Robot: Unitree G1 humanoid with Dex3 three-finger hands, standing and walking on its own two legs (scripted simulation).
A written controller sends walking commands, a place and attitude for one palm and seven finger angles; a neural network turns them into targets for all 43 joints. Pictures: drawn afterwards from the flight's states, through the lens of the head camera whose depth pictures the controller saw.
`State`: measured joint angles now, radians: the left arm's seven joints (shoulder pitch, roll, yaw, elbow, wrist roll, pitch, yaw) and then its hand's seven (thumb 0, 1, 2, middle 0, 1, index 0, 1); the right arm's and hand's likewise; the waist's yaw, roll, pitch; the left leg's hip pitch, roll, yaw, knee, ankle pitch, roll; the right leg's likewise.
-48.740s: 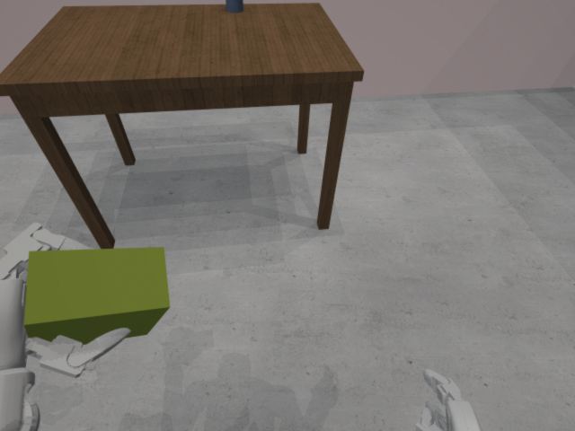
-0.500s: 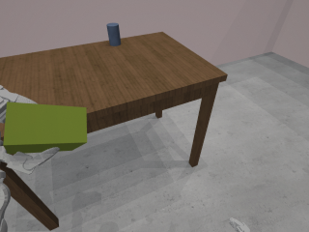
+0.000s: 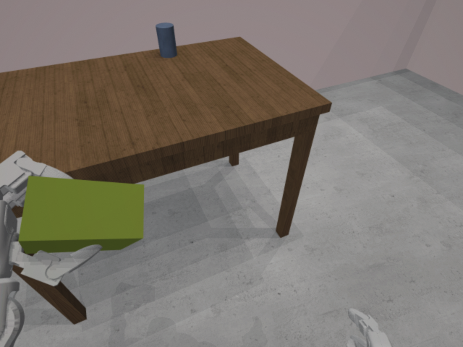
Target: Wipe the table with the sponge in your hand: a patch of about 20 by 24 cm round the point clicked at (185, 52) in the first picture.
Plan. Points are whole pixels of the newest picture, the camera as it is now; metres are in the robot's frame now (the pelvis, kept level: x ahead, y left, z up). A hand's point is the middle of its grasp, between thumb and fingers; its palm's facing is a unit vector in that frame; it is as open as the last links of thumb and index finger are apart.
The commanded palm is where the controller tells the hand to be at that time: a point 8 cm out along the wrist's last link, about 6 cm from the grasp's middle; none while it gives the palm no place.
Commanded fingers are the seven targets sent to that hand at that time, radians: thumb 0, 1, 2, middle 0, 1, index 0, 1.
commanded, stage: stop stepping back and stand still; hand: left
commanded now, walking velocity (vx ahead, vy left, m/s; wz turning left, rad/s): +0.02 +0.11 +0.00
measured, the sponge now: (99, 220) +0.23 +0.19 +0.19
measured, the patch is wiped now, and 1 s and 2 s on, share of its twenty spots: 1.00 1.00 1.00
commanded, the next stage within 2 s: stand and wait in 0.58 s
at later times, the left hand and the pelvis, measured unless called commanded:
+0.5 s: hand (43, 191) +0.25 +0.25 +0.22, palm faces +0.41 -0.82 -0.39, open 10.5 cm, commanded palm +0.19 +0.30 +0.24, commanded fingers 0.00 0.10 1.30 -1.20 -1.60 -1.20 -1.60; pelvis +0.03 +0.02 +0.01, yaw +0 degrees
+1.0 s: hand (34, 194) +0.24 +0.27 +0.21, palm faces +0.42 -0.83 -0.37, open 10.5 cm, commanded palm +0.19 +0.31 +0.24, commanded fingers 0.00 0.10 1.30 -1.20 -1.60 -1.20 -1.60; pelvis +0.03 +0.03 +0.02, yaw -1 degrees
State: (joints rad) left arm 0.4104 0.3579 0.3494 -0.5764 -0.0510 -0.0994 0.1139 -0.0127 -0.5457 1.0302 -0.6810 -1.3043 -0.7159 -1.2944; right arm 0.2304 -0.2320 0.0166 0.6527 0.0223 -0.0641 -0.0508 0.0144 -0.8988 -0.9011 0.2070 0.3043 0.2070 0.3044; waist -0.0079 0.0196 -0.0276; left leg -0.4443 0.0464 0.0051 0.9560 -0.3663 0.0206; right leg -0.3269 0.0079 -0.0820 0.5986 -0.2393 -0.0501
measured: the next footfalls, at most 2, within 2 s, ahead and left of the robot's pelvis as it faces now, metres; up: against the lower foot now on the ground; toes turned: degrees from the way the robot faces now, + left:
none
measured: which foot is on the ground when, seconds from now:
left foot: down 0.00-1.00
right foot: down 0.00-1.00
